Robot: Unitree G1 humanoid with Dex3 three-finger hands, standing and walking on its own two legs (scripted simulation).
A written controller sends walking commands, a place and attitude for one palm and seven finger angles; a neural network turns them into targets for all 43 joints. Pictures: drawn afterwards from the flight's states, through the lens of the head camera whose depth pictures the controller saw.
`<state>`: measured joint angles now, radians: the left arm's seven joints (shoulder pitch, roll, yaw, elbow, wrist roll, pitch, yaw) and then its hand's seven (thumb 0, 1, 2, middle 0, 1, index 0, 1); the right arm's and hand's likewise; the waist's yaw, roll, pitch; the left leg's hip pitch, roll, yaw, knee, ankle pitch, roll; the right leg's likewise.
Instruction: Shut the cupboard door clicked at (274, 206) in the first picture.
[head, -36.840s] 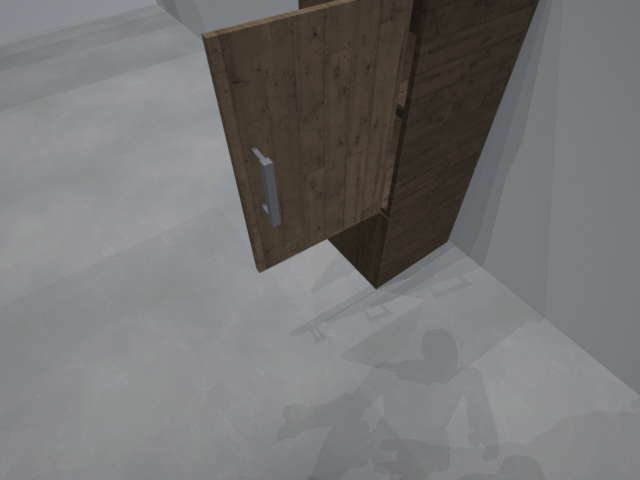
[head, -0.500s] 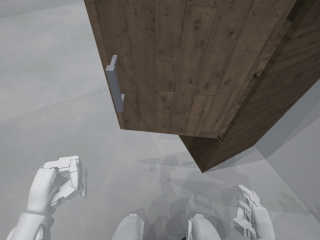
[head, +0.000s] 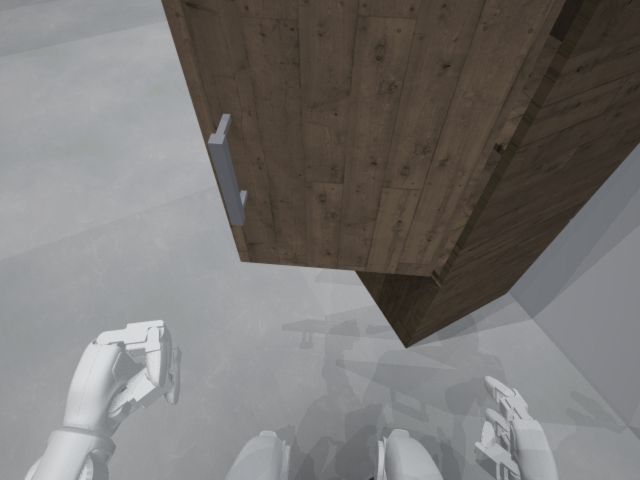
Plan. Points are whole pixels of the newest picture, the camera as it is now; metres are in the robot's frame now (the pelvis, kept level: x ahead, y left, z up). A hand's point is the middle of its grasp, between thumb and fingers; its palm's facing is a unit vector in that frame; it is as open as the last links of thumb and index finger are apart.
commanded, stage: bring the fist close to the handle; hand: left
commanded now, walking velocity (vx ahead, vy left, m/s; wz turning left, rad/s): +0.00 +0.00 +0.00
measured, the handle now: (232, 174) +0.51 +0.17 +0.06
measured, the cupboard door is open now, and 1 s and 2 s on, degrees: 58 58 52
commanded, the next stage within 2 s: push the door shut along its arc in 1.42 s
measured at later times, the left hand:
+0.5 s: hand (202, 297) +0.31 +0.16 +0.07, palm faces -0.05 -1.00 -0.02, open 3.1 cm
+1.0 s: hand (241, 235) +0.40 +0.13 +0.05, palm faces -0.08 -1.00 -0.02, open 3.1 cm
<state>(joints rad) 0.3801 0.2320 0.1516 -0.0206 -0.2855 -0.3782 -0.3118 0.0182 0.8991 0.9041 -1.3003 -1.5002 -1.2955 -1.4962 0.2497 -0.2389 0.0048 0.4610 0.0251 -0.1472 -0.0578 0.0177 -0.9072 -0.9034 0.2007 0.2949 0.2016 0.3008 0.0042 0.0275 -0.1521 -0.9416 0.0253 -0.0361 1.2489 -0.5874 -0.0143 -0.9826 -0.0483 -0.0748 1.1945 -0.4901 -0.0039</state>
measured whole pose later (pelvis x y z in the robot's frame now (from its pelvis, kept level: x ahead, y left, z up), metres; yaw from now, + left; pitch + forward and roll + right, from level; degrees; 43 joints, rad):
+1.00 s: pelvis +0.00 +0.00 +0.01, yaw +0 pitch +19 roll +0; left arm -0.42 0.23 0.16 0.65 -0.17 -0.38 -0.17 0.02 0.90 0.90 -1.30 -1.50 -1.30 -1.50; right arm 0.27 -0.25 0.00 0.59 0.01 -0.08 -0.04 0.01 -0.91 -0.90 0.20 0.29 0.20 0.30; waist -0.06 0.02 -0.13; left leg -0.96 0.02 -0.01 1.17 -0.54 -0.02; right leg -1.02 -0.05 -0.05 1.14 -0.45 -0.01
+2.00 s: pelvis -0.01 +0.00 +0.00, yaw -1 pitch +22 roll -1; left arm -0.81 0.35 0.26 1.06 -0.14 -0.45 -0.27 0.02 0.90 0.90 -1.31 -1.50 -1.30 -1.50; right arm 0.31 -0.26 0.01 0.64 0.01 -0.04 -0.03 0.01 -0.91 -0.90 0.20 0.29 0.20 0.30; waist -0.12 0.03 -0.12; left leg -1.08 0.02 -0.01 1.23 -0.54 -0.01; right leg -1.14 -0.05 -0.04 1.18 -0.43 0.00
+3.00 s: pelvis -0.01 +0.01 -0.03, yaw -4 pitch +30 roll -3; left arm -1.25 0.59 0.29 1.26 -0.02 -0.25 -0.43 0.01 0.87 0.91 -1.30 -1.50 -1.29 -1.50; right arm 0.39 -0.25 0.05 0.63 -0.02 -0.03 -0.01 0.01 -0.91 -0.90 0.20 0.29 0.20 0.30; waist -0.28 0.06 -0.10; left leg -1.30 0.06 -0.02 1.34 -0.58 0.00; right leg -1.34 -0.01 -0.05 1.24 -0.44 0.01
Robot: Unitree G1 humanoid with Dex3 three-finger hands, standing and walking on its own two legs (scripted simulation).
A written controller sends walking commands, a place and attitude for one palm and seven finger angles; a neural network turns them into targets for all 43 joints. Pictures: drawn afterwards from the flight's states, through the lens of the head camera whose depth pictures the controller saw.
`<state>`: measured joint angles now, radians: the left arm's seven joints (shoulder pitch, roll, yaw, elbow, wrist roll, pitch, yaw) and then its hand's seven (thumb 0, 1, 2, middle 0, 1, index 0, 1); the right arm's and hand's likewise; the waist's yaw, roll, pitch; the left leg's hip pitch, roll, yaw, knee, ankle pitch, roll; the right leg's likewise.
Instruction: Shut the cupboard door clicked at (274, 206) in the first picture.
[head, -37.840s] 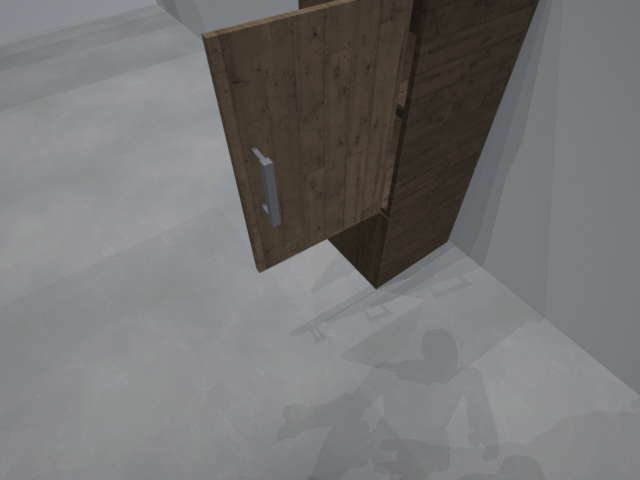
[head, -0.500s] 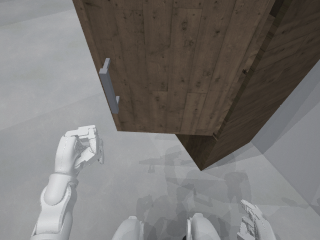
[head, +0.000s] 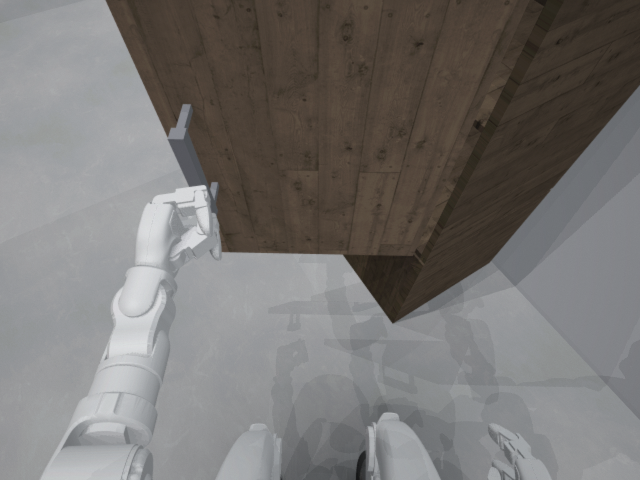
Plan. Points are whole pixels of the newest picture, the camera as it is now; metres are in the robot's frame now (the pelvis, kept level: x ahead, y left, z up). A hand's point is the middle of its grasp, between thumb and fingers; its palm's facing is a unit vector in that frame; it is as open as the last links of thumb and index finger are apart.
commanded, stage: bring the fist close to the handle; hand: left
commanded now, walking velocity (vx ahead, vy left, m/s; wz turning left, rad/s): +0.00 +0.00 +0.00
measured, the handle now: (199, 167) +0.51 +0.17 +0.05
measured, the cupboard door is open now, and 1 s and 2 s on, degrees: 58 52 41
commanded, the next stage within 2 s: push the door shut along its arc in 0.42 s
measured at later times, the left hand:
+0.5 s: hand (213, 225) +0.41 +0.14 +0.05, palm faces -0.04 -1.00 -0.02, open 3.1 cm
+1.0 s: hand (223, 191) +0.47 +0.13 +0.05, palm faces -0.16 -0.99 -0.04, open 3.1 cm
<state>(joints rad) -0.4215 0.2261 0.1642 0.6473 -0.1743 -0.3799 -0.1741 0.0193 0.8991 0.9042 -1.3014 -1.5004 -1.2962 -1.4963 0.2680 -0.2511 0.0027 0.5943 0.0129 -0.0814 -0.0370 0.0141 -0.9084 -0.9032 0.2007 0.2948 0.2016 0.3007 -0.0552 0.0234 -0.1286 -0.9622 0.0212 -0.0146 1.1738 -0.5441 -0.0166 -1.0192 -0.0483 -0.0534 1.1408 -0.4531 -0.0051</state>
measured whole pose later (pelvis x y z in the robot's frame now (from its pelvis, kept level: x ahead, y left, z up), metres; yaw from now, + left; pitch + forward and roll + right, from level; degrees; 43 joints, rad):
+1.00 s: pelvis -0.02 +0.01 -0.01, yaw -1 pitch +22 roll -1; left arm -0.81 0.35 0.26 1.06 -0.14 -0.45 -0.27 0.02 0.90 0.90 -1.31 -1.50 -1.30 -1.50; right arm 0.31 -0.26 0.01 0.64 0.01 -0.04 -0.03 0.01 -0.91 -0.90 0.20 0.29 0.20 0.30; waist -0.12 0.03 -0.12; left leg -1.08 0.02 -0.01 1.23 -0.54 -0.01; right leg -1.14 -0.05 -0.04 1.18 -0.43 0.00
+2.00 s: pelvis -0.01 +0.01 -0.04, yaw -3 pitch +30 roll -3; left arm -1.25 0.59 0.29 1.26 -0.02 -0.25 -0.43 0.01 0.87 0.91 -1.30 -1.50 -1.29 -1.50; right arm 0.39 -0.25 0.05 0.63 -0.02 -0.03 -0.01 0.01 -0.91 -0.90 0.20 0.29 0.20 0.30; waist -0.28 0.06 -0.10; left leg -1.30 0.06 -0.02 1.34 -0.58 0.00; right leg -1.34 -0.01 -0.05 1.24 -0.44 0.01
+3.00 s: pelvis +0.00 +0.00 -0.01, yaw -2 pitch +27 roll -1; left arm -0.97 0.25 0.27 1.18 0.02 -0.47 0.09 0.02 0.90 0.90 -1.30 -1.50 -1.30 -1.50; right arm 0.40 -0.26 -0.02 0.62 -0.07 0.01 0.08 0.01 -0.91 -0.90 0.20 0.29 0.20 0.30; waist -0.21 0.03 -0.13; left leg -1.12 0.04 -0.01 1.21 -0.55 -0.02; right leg -1.18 -0.02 -0.04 1.15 -0.44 -0.01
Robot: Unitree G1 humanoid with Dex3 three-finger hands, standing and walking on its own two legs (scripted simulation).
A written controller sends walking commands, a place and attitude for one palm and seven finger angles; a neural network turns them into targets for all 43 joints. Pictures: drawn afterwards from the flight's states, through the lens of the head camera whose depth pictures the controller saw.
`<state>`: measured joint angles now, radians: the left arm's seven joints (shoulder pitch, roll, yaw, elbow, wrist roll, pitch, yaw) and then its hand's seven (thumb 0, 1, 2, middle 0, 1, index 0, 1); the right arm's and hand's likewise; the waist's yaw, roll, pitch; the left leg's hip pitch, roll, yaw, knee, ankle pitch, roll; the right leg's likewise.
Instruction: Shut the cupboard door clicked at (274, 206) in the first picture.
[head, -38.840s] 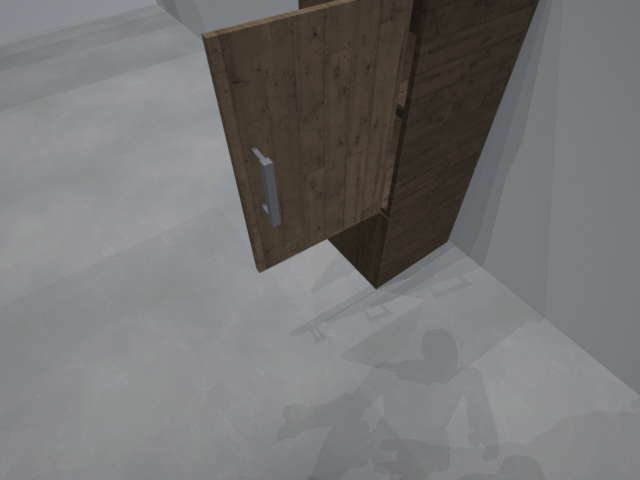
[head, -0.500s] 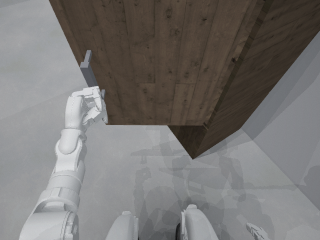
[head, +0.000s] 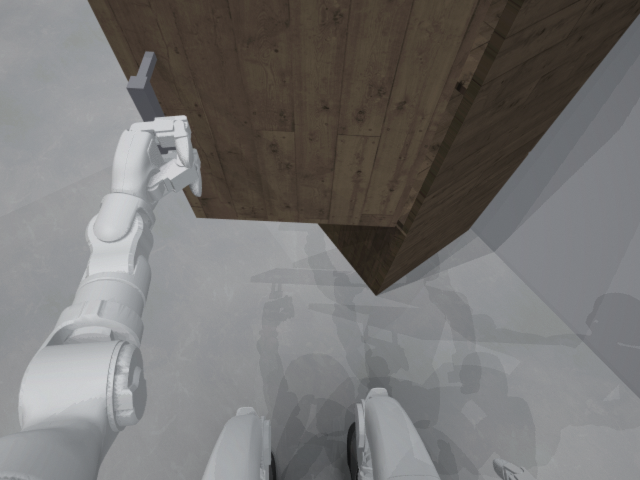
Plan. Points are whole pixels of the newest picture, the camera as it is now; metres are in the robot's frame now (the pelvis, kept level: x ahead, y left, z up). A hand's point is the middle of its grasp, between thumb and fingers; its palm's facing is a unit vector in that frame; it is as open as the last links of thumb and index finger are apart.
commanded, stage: push the door shut along its arc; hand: left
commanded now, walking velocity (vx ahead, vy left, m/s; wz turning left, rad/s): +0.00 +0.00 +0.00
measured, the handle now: (166, 123) +0.55 +0.17 +0.06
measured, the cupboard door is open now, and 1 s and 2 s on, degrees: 52 41 32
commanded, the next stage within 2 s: pull the fist back off the door in 1.20 s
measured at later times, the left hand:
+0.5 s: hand (217, 130) +0.54 +0.11 +0.06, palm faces -0.28 -0.96 -0.05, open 3.1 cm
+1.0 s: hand (241, 102) +0.59 +0.08 +0.06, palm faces -0.39 -0.92 -0.04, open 3.0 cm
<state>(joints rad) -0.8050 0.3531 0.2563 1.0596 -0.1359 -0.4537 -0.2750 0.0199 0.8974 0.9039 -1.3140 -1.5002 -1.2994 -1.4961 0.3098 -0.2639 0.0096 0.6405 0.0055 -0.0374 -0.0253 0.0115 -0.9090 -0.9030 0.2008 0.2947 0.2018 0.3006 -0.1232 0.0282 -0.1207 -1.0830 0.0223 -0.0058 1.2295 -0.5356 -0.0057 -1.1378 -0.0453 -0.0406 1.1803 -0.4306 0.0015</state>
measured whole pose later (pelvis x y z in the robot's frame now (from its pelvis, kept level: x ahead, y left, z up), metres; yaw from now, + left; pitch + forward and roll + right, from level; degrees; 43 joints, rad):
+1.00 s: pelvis +0.00 +0.01 -0.02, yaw -3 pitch +30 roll -3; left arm -1.25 0.59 0.29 1.26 -0.02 -0.25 -0.43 0.01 0.87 0.91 -1.30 -1.50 -1.29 -1.50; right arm 0.39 -0.25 0.05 0.63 -0.02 -0.03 -0.01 0.01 -0.91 -0.90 0.20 0.29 0.20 0.30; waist -0.28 0.06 -0.10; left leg -1.30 0.06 -0.02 1.34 -0.58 0.00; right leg -1.34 -0.01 -0.05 1.24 -0.44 0.01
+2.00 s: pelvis +0.02 -0.01 +0.00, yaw -1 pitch +27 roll -1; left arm -0.97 0.25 0.27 1.18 0.02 -0.47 0.09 0.02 0.90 0.90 -1.30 -1.50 -1.30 -1.50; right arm 0.40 -0.26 -0.02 0.62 -0.07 0.01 0.08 0.01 -0.91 -0.90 0.20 0.29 0.20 0.30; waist -0.21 0.03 -0.13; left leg -1.12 0.04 -0.01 1.21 -0.55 -0.02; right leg -1.18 -0.02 -0.04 1.15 -0.44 -0.01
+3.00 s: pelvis +0.05 +0.00 +0.09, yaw +0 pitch +3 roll +0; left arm 0.02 0.25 0.07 0.14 -0.06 -0.12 0.04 0.02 0.89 0.90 -1.11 -1.29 -1.11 -1.28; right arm 0.20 -0.22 0.01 0.51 0.04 0.03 -0.10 0.01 -0.91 -0.90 0.20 0.29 0.20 0.30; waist -0.01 0.03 -0.05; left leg -0.32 0.01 0.01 0.66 -0.38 0.00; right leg -0.39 -0.04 -0.03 0.65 -0.31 0.01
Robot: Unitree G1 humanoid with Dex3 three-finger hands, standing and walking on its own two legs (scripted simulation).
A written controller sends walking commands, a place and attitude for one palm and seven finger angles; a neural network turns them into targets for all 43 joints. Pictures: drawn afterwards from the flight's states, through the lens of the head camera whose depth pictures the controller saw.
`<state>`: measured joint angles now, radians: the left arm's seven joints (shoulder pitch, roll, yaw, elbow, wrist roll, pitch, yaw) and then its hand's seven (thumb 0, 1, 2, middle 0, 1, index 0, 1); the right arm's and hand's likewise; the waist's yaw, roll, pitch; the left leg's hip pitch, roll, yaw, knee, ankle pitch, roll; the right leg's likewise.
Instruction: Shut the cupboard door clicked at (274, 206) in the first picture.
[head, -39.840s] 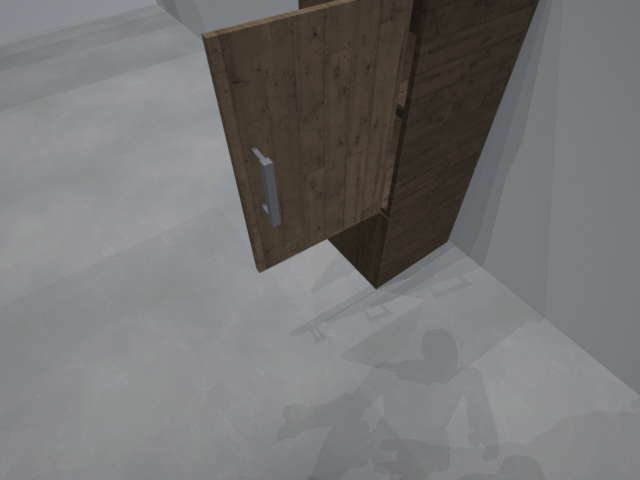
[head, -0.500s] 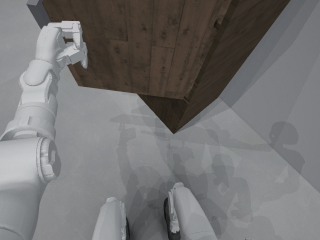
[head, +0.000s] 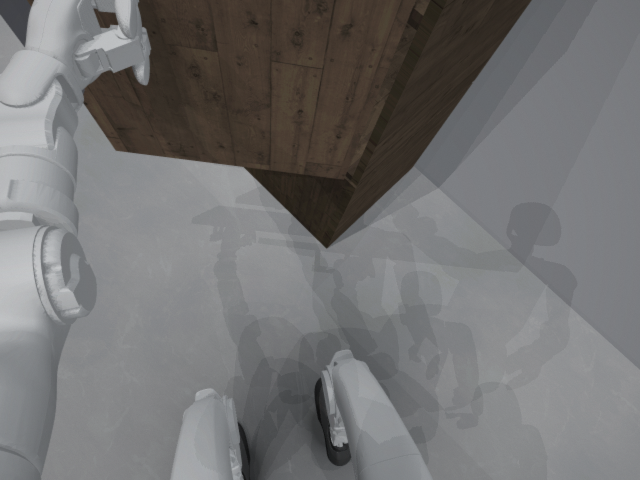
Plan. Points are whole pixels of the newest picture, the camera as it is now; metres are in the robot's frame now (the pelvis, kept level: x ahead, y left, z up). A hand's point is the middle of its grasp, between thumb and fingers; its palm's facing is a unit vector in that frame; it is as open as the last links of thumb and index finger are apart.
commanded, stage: push the door shut along its arc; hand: left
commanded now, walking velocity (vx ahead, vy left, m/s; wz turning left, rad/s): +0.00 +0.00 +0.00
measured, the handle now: (41, 21) +0.62 +0.19 +0.08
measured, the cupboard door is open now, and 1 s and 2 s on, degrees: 41 32 32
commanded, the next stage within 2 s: pull the fist back off the door in 0.20 s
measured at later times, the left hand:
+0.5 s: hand (152, 23) +0.62 +0.08 +0.07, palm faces +0.07 -1.00 +0.04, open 3.2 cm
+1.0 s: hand (173, 87) +0.54 +0.07 +0.07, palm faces +0.03 -1.00 -0.02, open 3.1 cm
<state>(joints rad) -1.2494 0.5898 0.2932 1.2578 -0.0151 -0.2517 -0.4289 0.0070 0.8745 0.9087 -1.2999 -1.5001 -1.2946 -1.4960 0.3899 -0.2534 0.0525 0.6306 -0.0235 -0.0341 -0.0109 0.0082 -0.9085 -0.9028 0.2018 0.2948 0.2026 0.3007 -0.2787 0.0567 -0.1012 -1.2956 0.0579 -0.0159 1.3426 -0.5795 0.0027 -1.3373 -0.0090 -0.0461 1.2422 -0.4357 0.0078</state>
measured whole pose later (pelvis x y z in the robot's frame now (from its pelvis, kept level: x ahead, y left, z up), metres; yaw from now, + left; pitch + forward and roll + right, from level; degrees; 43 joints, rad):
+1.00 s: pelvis +0.01 -0.01 +0.03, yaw +2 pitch +27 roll -1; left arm -0.97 0.25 0.27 1.18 0.02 -0.47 0.09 0.02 0.90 0.90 -1.30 -1.50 -1.30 -1.50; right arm 0.40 -0.26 -0.02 0.62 -0.07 0.01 0.08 0.01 -0.91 -0.90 0.20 0.29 0.20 0.30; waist -0.21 0.03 -0.13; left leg -1.12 0.04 -0.01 1.21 -0.55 -0.02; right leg -1.18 -0.02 -0.04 1.15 -0.44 -0.01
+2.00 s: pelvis +0.04 +0.00 +0.12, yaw +3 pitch +3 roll +0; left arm 0.02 0.25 0.07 0.14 -0.06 -0.12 0.04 0.02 0.89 0.90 -1.11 -1.29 -1.11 -1.28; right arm 0.20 -0.22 0.01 0.51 0.04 0.03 -0.10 0.01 -0.91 -0.90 0.20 0.29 0.20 0.30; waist -0.01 0.03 -0.05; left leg -0.32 0.01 0.01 0.66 -0.38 0.00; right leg -0.39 -0.04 -0.03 0.65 -0.31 0.01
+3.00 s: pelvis +0.04 -0.01 +0.14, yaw +3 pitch -5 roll +0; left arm 0.44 0.34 0.36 -0.36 -0.04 -0.11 0.12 0.02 0.89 0.90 -0.21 -0.30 -0.21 -0.30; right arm 0.20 -0.22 0.02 0.65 0.00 -0.13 -0.10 0.02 -0.91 -0.90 0.20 0.29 0.20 0.30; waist 0.05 0.08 0.02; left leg -0.05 0.03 0.01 0.42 -0.28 -0.02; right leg -0.13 -0.02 -0.05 0.43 -0.22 0.00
